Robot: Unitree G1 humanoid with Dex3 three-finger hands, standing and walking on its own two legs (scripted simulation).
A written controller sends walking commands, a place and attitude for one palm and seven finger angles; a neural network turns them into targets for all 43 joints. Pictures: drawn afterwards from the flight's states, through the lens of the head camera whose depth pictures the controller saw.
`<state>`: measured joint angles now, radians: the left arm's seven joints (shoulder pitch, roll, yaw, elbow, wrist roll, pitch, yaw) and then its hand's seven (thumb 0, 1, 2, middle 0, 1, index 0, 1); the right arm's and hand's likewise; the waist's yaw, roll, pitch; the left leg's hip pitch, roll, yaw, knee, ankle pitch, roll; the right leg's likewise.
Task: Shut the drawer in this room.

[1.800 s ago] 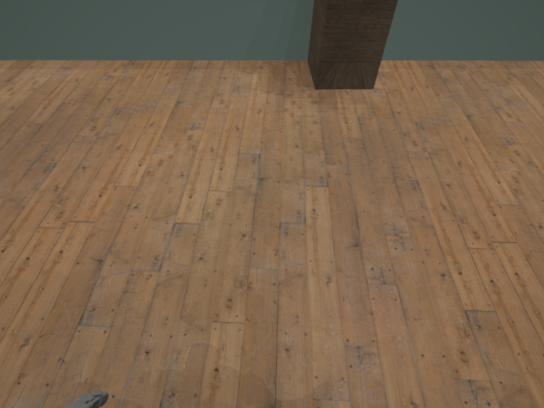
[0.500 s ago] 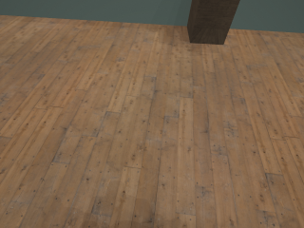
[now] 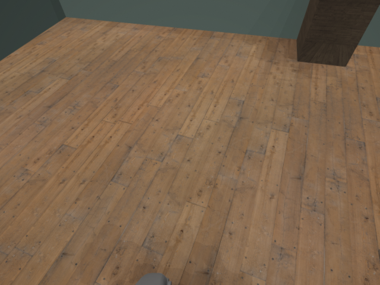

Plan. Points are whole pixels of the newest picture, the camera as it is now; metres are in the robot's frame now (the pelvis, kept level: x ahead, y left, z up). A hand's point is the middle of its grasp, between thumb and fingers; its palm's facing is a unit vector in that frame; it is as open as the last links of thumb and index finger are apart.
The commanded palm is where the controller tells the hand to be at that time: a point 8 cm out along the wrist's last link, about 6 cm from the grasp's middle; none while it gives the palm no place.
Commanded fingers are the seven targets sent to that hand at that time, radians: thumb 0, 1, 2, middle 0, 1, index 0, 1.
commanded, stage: turn or walk to find it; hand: left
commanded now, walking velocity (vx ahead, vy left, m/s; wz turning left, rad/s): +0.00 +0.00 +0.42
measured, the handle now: out of the picture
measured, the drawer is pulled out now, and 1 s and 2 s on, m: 0.24 0.24 0.24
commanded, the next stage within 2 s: stand and wait in 0.02 s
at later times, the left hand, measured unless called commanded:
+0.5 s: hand out of the picture -0.03 +0.21 -0.18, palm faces +0.11 -0.97 -0.22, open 7.4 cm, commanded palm none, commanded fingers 0.00 0.90 0.90 -0.20 -0.30 -0.20 -0.30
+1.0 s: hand out of the picture -0.02 +0.21 -0.18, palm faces +0.14 -0.97 -0.20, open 7.3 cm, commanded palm none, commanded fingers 0.00 0.90 0.90 -0.20 -0.30 -0.20 -0.30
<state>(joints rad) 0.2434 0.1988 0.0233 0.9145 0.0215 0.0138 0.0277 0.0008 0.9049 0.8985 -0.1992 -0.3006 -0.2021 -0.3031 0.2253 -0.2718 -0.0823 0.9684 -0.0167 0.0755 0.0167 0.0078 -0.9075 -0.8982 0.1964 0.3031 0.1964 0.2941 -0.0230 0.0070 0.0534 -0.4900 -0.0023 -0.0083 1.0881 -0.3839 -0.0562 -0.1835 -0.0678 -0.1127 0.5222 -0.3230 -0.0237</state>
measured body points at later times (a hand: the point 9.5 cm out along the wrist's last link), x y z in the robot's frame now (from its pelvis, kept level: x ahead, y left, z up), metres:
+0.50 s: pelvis -0.02 +0.03 -0.01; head -0.01 +0.02 +0.44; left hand -0.04 +0.26 -0.16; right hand +0.09 -0.19 -0.16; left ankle -0.03 +0.14 -0.74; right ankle +0.00 -0.09 -0.74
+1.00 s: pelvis -0.03 +0.03 -0.01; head -0.01 +0.04 +0.44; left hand -0.03 +0.26 -0.17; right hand -0.05 -0.19 -0.16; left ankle -0.02 +0.14 -0.74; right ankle +0.00 -0.09 -0.74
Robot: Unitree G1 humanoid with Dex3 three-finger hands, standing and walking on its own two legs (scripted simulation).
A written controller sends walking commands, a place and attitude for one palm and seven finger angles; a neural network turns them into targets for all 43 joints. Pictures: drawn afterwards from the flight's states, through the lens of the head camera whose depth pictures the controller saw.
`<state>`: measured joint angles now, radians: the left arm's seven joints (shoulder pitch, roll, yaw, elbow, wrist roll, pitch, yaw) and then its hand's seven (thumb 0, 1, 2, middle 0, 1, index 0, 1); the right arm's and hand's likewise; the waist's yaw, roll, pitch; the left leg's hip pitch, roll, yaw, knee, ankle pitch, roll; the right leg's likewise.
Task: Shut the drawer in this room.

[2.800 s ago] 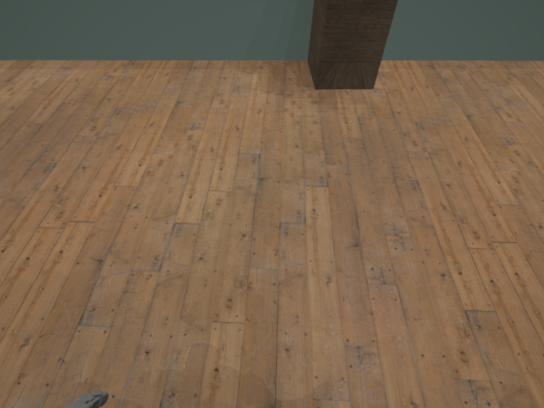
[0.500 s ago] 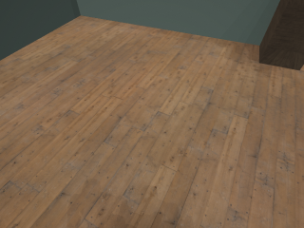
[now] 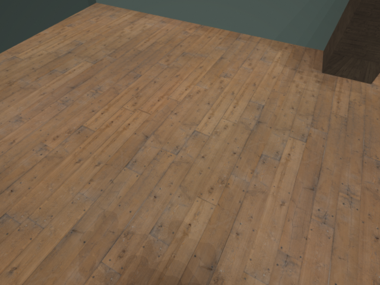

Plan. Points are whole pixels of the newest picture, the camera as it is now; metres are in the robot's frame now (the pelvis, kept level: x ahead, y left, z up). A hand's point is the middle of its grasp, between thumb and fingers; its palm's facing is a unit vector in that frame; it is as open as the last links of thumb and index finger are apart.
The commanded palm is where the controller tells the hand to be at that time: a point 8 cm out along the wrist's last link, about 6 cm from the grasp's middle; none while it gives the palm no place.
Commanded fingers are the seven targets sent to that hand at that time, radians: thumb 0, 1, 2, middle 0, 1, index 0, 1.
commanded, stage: stand and wait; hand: left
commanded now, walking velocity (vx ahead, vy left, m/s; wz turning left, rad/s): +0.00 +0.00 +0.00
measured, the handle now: out of the picture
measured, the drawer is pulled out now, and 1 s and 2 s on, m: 0.24 0.24 0.24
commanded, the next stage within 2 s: turn or walk to find it in 0.12 s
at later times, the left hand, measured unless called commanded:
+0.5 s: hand out of the picture +0.01 +0.18 -0.18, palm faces +0.07 -0.98 -0.19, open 7.4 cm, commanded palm none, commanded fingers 0.00 0.90 0.90 -0.20 -0.30 -0.20 -0.30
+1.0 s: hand out of the picture +0.06 +0.21 -0.16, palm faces +0.17 -0.95 -0.25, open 7.4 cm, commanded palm none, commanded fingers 0.00 0.90 0.90 -0.20 -0.30 -0.20 -0.30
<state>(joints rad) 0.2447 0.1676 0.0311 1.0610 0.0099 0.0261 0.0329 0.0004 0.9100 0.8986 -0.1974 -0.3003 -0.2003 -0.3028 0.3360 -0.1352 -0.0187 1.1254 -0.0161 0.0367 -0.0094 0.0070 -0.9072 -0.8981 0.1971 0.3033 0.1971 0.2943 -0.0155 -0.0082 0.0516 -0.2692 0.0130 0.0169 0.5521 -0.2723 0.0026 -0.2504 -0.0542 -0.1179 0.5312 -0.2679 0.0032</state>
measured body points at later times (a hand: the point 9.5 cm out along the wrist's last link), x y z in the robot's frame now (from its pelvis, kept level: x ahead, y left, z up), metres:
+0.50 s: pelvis +0.01 +0.01 +0.00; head +0.03 +0.01 +0.45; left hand +0.01 +0.23 -0.16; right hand +0.07 -0.23 -0.15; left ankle +0.01 +0.12 -0.73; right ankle +0.01 -0.12 -0.73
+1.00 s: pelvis +0.00 +0.00 +0.00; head +0.04 +0.01 +0.45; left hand +0.05 +0.26 -0.14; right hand +0.05 -0.24 -0.15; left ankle +0.01 +0.11 -0.73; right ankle -0.03 -0.13 -0.68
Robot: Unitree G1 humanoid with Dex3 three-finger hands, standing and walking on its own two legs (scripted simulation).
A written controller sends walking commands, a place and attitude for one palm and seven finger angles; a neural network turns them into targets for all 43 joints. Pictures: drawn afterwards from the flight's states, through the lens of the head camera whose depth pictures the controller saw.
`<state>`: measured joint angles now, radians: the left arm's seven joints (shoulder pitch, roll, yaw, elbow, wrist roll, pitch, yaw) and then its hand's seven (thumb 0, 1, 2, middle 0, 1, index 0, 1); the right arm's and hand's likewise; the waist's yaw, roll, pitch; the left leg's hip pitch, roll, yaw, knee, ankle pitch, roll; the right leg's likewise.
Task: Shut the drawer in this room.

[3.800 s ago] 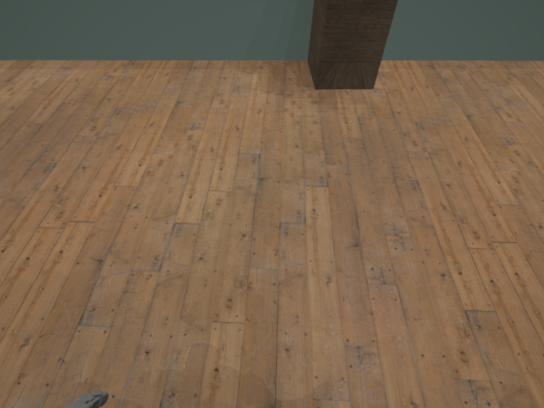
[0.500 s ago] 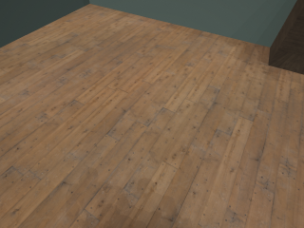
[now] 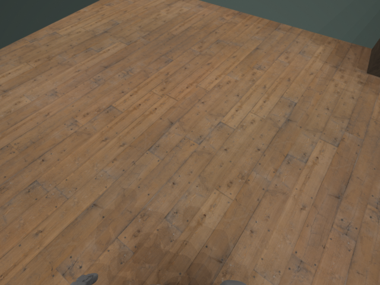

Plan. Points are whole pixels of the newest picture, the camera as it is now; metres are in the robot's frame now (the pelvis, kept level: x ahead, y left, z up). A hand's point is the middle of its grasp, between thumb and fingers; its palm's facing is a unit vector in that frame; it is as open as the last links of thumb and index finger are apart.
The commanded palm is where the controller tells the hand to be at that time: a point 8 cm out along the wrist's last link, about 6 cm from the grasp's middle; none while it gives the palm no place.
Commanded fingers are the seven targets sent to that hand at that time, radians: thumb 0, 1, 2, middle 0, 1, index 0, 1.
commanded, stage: turn or walk to find it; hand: left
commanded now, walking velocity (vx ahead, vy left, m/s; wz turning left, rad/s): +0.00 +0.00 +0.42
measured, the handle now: out of the picture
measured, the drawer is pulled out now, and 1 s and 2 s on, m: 0.24 0.24 0.24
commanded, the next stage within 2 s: none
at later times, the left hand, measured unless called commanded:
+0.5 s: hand out of the picture -0.05 +0.14 -0.16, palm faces +0.29 -0.92 -0.26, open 7.4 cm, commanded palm none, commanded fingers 0.00 0.90 0.90 -0.20 -0.30 -0.20 -0.30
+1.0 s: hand out of the picture -0.09 +0.19 -0.16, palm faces +0.48 -0.84 -0.24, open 7.4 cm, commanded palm none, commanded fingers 0.00 0.90 0.90 -0.20 -0.30 -0.20 -0.30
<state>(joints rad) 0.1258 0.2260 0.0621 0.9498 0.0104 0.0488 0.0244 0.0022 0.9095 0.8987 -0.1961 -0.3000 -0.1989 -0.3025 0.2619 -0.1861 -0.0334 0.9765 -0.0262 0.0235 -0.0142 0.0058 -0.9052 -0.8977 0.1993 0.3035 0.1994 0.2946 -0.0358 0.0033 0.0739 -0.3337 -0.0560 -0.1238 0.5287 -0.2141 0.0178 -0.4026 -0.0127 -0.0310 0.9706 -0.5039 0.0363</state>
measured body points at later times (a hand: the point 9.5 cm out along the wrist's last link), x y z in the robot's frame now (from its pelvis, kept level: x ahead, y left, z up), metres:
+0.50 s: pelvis -0.02 -0.05 +0.00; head +0.01 -0.06 +0.45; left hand -0.06 +0.19 -0.14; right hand +0.11 -0.30 -0.15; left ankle -0.09 +0.09 -0.67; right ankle -0.03 -0.14 -0.74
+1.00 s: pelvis -0.06 -0.03 +0.00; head -0.05 -0.01 +0.45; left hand -0.11 +0.23 -0.14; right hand +0.13 -0.21 -0.13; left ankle -0.09 +0.07 -0.74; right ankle +0.00 -0.17 -0.69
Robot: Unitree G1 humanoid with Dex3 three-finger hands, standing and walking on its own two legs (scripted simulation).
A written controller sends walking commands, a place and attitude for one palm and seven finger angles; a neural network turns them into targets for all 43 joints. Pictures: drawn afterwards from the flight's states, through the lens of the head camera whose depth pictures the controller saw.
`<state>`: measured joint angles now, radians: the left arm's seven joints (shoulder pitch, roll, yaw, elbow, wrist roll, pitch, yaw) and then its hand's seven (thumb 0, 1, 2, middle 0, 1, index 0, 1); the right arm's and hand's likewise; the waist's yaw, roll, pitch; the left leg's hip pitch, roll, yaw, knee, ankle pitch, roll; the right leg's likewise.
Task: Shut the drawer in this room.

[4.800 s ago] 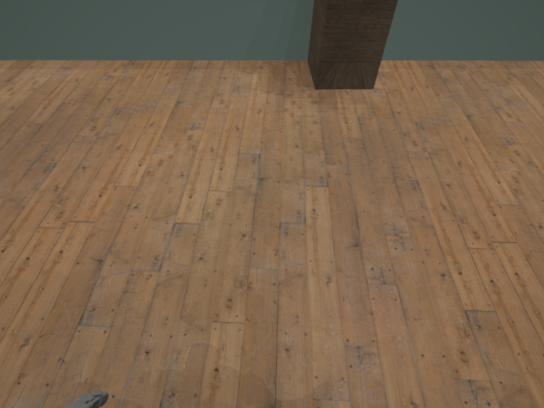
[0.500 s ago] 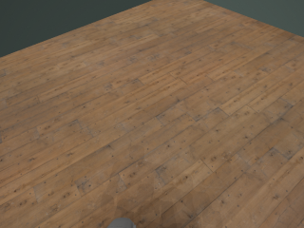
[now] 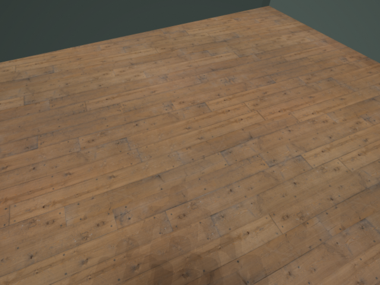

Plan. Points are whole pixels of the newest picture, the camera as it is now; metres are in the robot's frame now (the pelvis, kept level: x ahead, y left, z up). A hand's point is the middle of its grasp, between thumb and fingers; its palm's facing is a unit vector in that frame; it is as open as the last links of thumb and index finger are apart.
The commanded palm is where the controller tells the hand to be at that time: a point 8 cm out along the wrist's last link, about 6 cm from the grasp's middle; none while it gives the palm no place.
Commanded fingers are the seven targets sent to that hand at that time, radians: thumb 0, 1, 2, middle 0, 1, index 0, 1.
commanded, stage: turn or walk to find it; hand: left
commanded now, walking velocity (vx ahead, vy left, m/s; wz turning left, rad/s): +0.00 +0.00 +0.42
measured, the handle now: out of the picture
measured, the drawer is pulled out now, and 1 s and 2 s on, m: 0.24 0.24 0.24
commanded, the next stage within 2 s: none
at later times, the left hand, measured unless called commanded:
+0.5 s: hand out of the picture -0.03 +0.19 -0.17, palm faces +0.25 -0.94 -0.23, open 7.3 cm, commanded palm none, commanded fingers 0.00 0.90 0.90 -0.20 -0.30 -0.20 -0.30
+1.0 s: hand out of the picture -0.06 +0.22 -0.16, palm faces +0.43 -0.87 -0.25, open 7.4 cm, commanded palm none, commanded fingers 0.00 0.90 0.90 -0.20 -0.30 -0.20 -0.30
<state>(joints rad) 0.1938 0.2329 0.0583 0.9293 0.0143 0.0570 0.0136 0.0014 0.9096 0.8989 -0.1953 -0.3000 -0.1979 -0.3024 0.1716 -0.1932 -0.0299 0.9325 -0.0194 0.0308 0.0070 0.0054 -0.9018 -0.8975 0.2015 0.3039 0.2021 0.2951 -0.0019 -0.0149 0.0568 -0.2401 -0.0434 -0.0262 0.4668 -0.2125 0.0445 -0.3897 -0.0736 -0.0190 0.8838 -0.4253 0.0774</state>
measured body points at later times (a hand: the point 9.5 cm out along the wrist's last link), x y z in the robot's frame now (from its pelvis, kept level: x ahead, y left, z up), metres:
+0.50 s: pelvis -0.04 -0.01 -0.01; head -0.01 +0.00 +0.44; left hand -0.04 +0.24 -0.16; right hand +0.07 -0.26 -0.15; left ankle -0.07 +0.11 -0.71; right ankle -0.01 -0.14 -0.74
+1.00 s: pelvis -0.06 +0.00 +0.00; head -0.04 +0.01 +0.45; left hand -0.08 +0.27 -0.14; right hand +0.09 -0.20 -0.15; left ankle -0.07 +0.10 -0.74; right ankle -0.02 -0.13 -0.71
